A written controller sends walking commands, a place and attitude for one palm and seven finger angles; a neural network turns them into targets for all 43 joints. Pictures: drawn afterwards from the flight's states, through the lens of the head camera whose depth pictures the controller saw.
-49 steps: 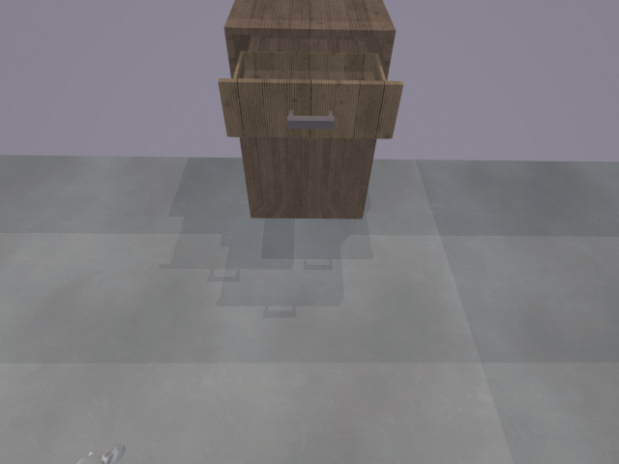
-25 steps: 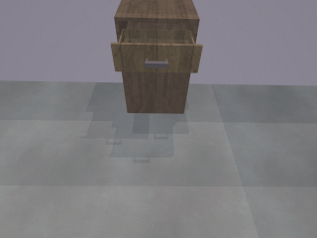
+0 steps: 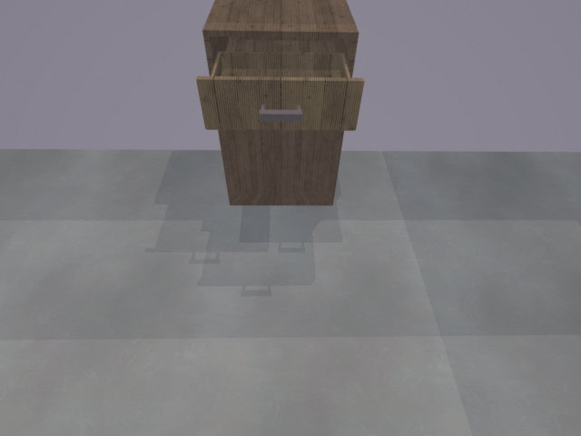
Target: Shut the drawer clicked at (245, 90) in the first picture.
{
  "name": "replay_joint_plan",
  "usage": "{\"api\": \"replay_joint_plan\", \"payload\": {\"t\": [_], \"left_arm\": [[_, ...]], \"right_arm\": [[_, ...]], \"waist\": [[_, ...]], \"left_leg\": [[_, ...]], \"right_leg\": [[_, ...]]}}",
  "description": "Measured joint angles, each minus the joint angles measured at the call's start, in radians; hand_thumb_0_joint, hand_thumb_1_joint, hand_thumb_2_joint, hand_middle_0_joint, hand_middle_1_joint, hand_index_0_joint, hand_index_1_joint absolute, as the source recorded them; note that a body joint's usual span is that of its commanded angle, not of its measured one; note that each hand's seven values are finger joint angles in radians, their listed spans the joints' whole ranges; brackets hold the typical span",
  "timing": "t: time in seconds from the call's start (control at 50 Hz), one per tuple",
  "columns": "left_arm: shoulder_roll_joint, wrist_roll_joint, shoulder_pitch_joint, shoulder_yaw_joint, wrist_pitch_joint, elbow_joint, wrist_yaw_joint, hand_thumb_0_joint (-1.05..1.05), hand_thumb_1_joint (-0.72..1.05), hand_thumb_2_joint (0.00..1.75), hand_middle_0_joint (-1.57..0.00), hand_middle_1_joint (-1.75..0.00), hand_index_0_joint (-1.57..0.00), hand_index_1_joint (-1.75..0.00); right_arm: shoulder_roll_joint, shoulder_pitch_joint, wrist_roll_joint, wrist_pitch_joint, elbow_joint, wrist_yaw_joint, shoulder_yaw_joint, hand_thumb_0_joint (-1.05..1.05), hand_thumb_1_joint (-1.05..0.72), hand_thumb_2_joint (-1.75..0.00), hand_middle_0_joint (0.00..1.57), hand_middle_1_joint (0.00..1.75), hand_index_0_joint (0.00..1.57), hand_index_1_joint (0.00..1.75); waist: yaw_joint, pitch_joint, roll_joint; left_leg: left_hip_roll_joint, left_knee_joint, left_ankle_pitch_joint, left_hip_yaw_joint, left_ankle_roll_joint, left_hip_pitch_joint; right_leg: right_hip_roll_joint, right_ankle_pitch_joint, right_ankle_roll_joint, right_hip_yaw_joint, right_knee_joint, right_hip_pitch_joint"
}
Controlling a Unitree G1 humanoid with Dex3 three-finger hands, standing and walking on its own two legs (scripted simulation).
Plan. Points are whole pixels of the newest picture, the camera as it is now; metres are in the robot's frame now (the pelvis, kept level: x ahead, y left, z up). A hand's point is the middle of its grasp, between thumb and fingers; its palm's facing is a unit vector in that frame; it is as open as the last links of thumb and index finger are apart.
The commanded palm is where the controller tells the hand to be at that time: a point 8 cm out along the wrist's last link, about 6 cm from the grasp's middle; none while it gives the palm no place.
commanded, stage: look at it before walking up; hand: left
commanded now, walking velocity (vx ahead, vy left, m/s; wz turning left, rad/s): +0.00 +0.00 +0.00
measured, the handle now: (280, 111) +0.96 +0.08 -0.06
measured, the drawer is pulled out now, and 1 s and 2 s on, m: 0.30 0.30 0.30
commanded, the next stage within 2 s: walk to a spot facing it in 0.46 s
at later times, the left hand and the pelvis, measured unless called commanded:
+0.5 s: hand out of the picture +0.08 +0.25 -0.16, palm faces -0.03 -0.94 -0.34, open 7.4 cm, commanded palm none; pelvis +0.01 +0.00 +0.00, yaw +0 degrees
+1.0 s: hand out of the picture +0.12 +0.15 -0.18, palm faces -0.11 -0.97 -0.23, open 7.4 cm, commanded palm none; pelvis +0.08 -0.05 -0.02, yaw -10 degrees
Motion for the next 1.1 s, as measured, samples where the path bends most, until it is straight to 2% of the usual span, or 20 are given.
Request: {"api": "replay_joint_plan", "payload": {"t": [0.62,0.7,0.76,0.84,0.88,0.92,0.94,0.98,1.04,1.1], "left_arm": [[0.001,0.000,0.008,0.001,0.000,0.006,0.005,0.01,0.90,0.90,-0.20,-0.30,-0.20,-0.30],[-0.023,0.005,0.055,0.009,0.022,-0.001,0.000,0.01,0.90,0.90,-0.20,-0.30,-0.20,-0.30],[-0.047,0.008,0.113,0.018,0.035,-0.014,-0.016,0.01,0.91,0.90,-0.20,-0.30,-0.20,-0.30],[-0.084,0.010,0.168,0.034,0.045,-0.024,-0.032,0.01,0.91,0.90,-0.20,-0.30,-0.20,-0.30],[-0.104,0.010,0.176,0.040,0.043,-0.033,-0.039,0.01,0.91,0.90,-0.20,-0.30,-0.20,-0.30],[-0.122,0.011,0.180,0.046,0.027,-0.051,-0.045,0.01,0.91,0.90,-0.20,-0.30,-0.20,-0.30],[-0.126,0.012,0.182,0.047,0.010,-0.062,-0.045,0.01,0.91,0.90,-0.20,-0.30,-0.20,-0.30],[-0.138,0.008,0.182,0.051,-0.022,-0.073,-0.030,0.01,0.91,0.90,-0.20,-0.30,-0.20,-0.30],[-0.159,0.003,0.209,0.051,-0.041,-0.074,-0.010,0.01,0.91,0.90,-0.20,-0.30,-0.20,-0.30],[-0.180,0.008,0.249,0.045,-0.046,-0.057,-0.001,0.01,0.91,0.90,-0.20,-0.30,-0.20,-0.30]], "right_arm": [[0.001,-0.022,-0.001,0.000,-0.005,-0.005,0.004,0.01,-0.91,-0.90,0.20,0.30,0.20,0.30],[0.027,0.008,-0.010,0.009,-0.017,-0.005,0.001,0.01,-0.91,-0.90,0.20,0.29,0.20,0.30],[0.054,0.052,-0.012,0.011,-0.036,-0.002,-0.006,0.01,-0.91,-0.90,0.20,0.29,0.20,0.30],[0.086,0.107,-0.011,-0.009,-0.057,-0.003,-0.023,0.00,-0.91,-0.90,0.20,0.29,0.20,0.30],[0.093,0.133,-0.014,-0.015,-0.058,-0.005,-0.029,0.00,-0.91,-0.90,0.20,0.30,0.21,0.30],[0.093,0.159,-0.014,-0.014,-0.053,-0.006,-0.034,0.00,-0.91,-0.90,0.20,0.30,0.21,0.30],[0.093,0.173,-0.012,-0.010,-0.049,-0.005,-0.035,0.00,-0.91,-0.90,0.20,0.30,0.21,0.30],[0.096,0.181,-0.009,0.009,-0.030,-0.002,-0.038,0.01,-0.91,-0.90,0.20,0.29,0.20,0.30],[0.102,0.163,-0.010,0.017,-0.022,0.002,-0.044,0.01,-0.91,-0.90,0.20,0.29,0.20,0.30],[0.110,0.117,-0.015,0.010,-0.055,0.005,-0.052,0.01,-0.91,-0.90,0.20,0.29,0.20,0.30]], "waist": [[0.010,-0.003,-0.001],[0.021,-0.023,-0.001],[0.025,-0.036,-0.005],[0.027,-0.020,-0.004],[0.021,-0.003,0.005],[0.019,0.016,0.024],[0.019,0.021,0.032],[0.026,0.031,0.044],[0.040,0.029,0.041],[0.037,0.017,0.027]], "left_leg": [[0.004,-0.020,-0.002,0.002,-0.002,0.019],[0.013,0.036,-0.051,0.029,-0.002,0.008],[0.022,0.079,-0.098,0.060,0.000,0.006],[0.043,0.088,-0.140,0.120,-0.009,0.043],[0.059,0.091,-0.158,0.141,-0.024,0.064],[0.087,0.147,-0.202,0.151,-0.042,0.062],[0.106,0.229,-0.240,0.151,-0.034,0.033],[0.113,0.491,-0.301,0.097,-0.020,-0.075],[0.100,0.735,-0.226,0.064,-0.010,-0.220],[0.104,0.781,-0.136,0.068,-0.024,-0.337]], "right_leg": [[0.003,0.002,0.000,0.002,-0.026,0.020],[0.014,-0.041,-0.005,0.028,0.038,-0.006],[0.022,-0.137,-0.021,0.049,0.132,-0.042],[0.003,-0.245,-0.023,-0.014,0.348,-0.141],[-0.012,-0.253,-0.023,-0.050,0.360,-0.167],[-0.016,-0.191,-0.027,-0.084,0.276,-0.154],[-0.011,-0.109,-0.039,-0.099,0.253,-0.147],[0.009,-0.119,-0.064,-0.115,0.287,-0.145],[0.036,-0.149,-0.081,-0.105,0.218,-0.082],[0.050,-0.109,-0.081,-0.070,0.109,-0.018]]}}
